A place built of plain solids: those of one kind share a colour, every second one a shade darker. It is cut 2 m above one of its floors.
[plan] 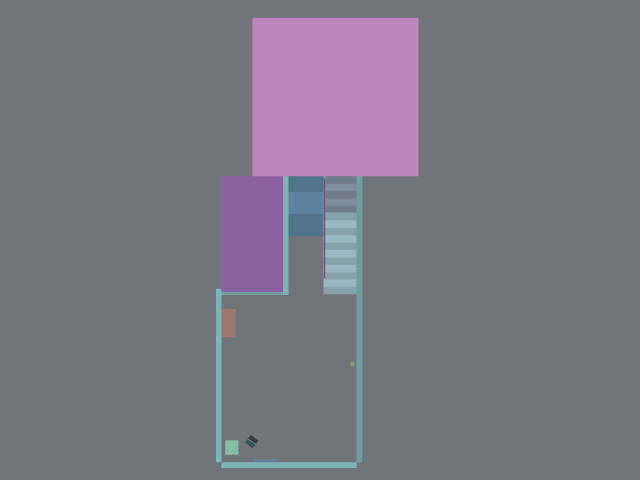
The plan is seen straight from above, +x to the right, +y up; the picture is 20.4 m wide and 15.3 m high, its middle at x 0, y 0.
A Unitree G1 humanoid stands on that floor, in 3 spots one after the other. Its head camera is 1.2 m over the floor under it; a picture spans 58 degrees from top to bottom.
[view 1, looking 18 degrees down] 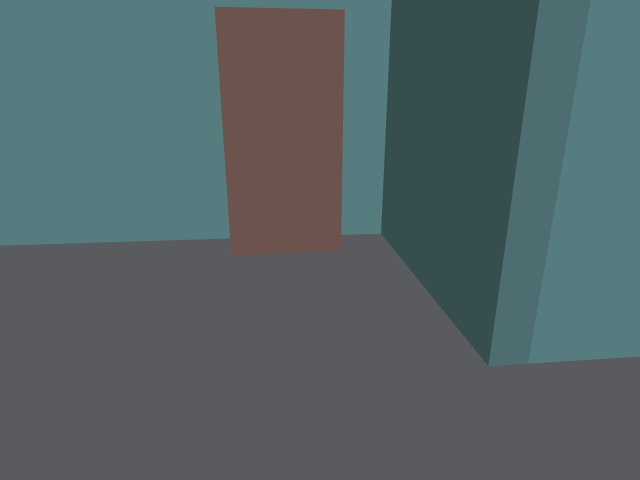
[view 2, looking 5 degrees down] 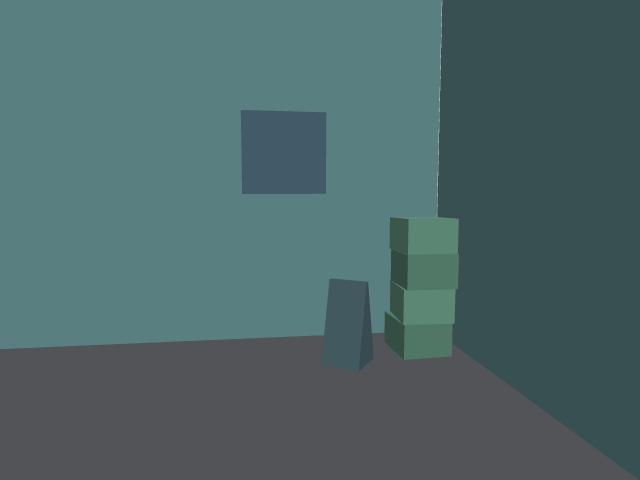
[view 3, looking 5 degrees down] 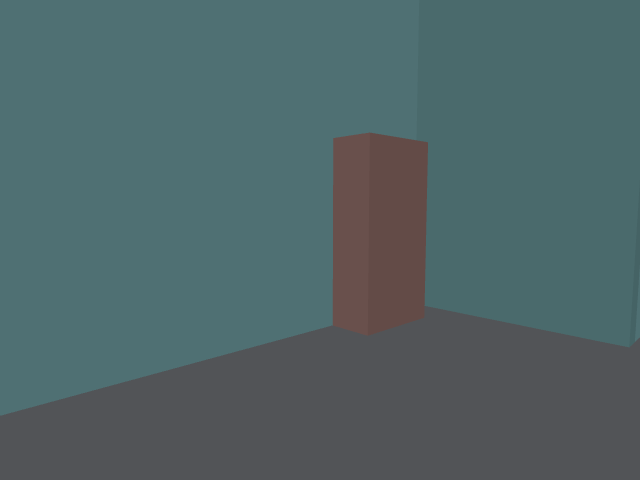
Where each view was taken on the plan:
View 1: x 0.66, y -2.73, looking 174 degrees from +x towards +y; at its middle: lockers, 3.55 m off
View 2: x -1.52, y -3.30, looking -98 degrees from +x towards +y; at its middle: wall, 3.84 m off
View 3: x -0.19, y -6.02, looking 137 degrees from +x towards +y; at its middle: wall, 4.04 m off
